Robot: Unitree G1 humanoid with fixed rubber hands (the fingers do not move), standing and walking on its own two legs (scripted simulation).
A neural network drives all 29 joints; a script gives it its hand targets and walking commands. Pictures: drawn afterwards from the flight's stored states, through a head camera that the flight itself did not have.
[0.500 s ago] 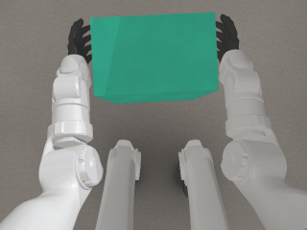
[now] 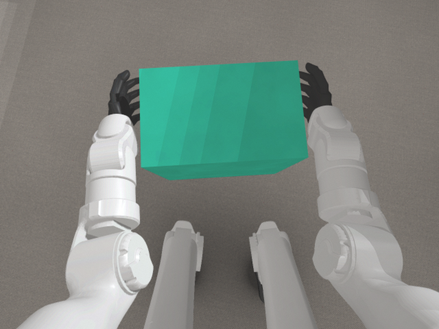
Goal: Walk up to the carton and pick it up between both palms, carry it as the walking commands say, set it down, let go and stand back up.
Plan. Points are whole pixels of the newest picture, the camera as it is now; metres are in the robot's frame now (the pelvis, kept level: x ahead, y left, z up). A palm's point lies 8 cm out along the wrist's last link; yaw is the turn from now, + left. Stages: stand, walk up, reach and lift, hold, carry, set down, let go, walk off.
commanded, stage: reach and lift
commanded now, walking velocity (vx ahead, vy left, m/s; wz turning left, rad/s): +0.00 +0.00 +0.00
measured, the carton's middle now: (220, 132) +0.46 +0.02 -0.13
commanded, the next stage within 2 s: none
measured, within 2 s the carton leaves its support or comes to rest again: neither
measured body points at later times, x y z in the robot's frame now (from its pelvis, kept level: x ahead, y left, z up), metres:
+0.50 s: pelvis +0.02 +0.00 +0.07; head +0.23 +0.00 +0.47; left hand +0.46 +0.19 +0.01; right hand +0.48 -0.16 +0.01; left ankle +0.10 +0.14 -0.50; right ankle +0.09 -0.14 -0.50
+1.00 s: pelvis +0.05 +0.00 +0.14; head +0.21 +0.00 +0.56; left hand +0.44 +0.19 +0.09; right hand +0.46 -0.16 +0.09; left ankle +0.10 +0.14 -0.50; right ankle +0.09 -0.14 -0.50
